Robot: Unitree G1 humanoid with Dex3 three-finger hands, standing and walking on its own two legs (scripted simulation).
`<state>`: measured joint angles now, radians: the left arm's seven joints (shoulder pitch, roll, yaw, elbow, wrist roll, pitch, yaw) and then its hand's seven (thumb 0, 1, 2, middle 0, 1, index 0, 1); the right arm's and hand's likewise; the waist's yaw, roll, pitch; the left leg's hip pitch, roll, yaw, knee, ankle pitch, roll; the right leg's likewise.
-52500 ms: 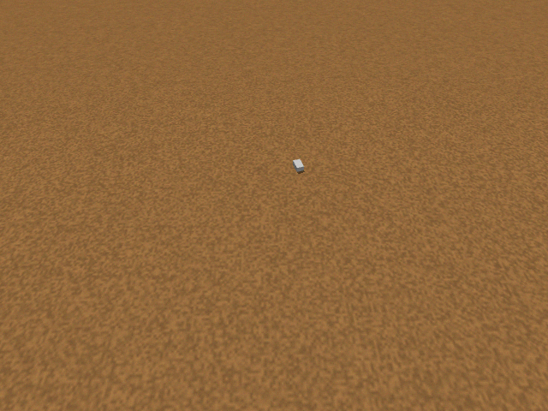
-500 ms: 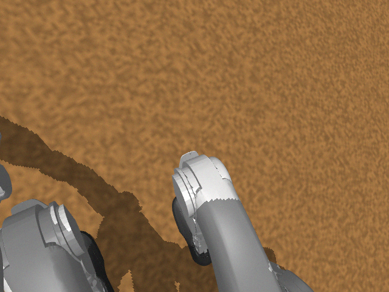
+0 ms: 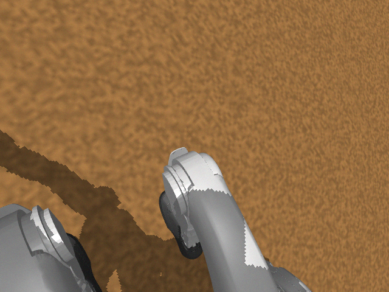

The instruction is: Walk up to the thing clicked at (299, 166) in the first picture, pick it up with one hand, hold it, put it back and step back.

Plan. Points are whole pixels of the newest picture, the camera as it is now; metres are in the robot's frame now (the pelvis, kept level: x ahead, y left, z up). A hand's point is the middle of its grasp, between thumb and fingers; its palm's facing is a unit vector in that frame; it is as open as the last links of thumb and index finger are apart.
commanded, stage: rest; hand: left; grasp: from above
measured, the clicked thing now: out of the picture +0.46 +0.34 -0.28
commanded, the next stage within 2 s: open in 0.64 s
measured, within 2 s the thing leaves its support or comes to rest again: rests again in 0.34 s
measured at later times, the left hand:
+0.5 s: hand out of the picture +0.45 +0.33 -0.25, palm faces -0.28 -0.37 -0.89, open 8.7 cm
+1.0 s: hand out of the picture +0.45 +0.33 -0.25, palm faces -0.28 -0.36 -0.89, open 9.4 cm
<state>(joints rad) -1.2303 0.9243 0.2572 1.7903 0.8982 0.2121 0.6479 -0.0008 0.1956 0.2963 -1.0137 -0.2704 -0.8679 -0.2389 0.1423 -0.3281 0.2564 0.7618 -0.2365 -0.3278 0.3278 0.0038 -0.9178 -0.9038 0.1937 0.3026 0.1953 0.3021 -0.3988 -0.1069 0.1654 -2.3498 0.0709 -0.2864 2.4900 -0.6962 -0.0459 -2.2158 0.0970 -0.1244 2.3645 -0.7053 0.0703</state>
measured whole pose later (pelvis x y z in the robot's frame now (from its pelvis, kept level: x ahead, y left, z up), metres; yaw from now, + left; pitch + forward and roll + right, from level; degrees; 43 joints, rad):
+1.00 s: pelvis -0.01 +0.01 +0.01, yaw -2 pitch +28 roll -15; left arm -1.25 1.03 0.21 1.82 0.88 0.19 0.67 0.01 0.17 0.35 -0.83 -0.31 -0.75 -0.31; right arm 0.13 -0.35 0.33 0.70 -0.25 -0.36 0.32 0.01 -0.92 -0.90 0.19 0.30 0.20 0.30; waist -0.45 -0.16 0.24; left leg -2.33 0.07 -0.32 2.48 -0.69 -0.03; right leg -2.16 0.10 -0.15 2.32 -0.69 0.08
